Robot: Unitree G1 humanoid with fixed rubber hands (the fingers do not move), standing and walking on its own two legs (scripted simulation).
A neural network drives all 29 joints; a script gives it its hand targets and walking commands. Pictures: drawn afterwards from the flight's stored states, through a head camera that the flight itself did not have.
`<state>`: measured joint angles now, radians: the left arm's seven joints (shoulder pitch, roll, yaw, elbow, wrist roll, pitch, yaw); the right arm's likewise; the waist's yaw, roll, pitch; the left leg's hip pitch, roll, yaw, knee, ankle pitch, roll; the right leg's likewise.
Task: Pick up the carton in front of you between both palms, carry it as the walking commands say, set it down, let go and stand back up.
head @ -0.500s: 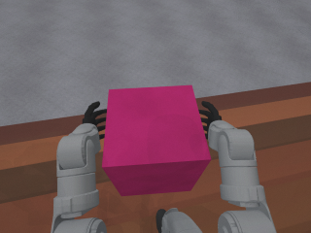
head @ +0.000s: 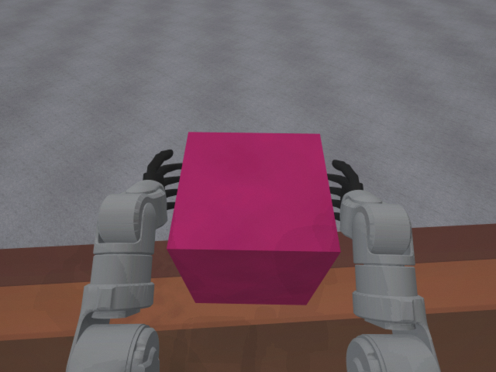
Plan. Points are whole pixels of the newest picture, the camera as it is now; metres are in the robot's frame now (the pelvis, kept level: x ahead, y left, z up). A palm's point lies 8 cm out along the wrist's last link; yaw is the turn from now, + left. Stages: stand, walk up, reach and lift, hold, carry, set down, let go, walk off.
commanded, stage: carry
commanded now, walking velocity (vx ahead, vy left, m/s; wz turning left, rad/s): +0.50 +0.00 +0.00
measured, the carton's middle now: (252, 225) +0.36 +0.03 +0.05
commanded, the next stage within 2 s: none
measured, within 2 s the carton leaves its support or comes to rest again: neither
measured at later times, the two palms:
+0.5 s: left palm (208, 137) +0.69 +0.16 -0.02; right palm (320, 138) +0.71 -0.14 -0.02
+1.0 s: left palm (217, 105) +1.02 +0.18 -0.13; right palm (298, 111) +1.00 -0.12 -0.14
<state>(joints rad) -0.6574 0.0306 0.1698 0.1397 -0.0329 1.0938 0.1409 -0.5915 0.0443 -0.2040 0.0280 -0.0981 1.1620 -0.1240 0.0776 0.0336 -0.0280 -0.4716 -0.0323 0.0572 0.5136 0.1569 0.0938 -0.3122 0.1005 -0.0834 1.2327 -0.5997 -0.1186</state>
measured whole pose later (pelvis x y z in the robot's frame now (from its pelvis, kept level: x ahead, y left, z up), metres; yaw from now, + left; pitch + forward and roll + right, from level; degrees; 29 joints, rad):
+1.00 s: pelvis +0.66 +0.05 -0.24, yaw +1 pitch +4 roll +0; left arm -0.63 0.00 0.19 0.19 0.04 1.13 0.13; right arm -0.61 0.00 -0.16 0.16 -0.04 1.16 -0.15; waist -0.05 0.01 -0.06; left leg -0.46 -0.09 0.08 0.76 -0.36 0.13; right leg -0.62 0.02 0.03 1.37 -0.52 -0.06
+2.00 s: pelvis +1.26 +0.04 -0.43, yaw +1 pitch +6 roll +0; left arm -0.64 -0.01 0.19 0.09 0.04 1.14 0.14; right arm -0.60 0.02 -0.20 0.07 -0.04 1.14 -0.16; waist -0.05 -0.02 0.06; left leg -0.46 -0.07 0.06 0.54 -0.19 0.10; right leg -0.59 -0.01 0.05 0.93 -0.44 0.01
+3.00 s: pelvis +1.64 -0.02 -0.41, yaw +3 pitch +5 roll +2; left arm -0.50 -0.07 0.23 -0.02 0.08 1.18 0.12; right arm -0.55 0.06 -0.18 0.04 -0.07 1.18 -0.15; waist 0.01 0.00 -0.01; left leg -0.67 0.08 0.06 0.86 -0.24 -0.03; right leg -0.22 0.01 -0.13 0.30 -0.18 -0.09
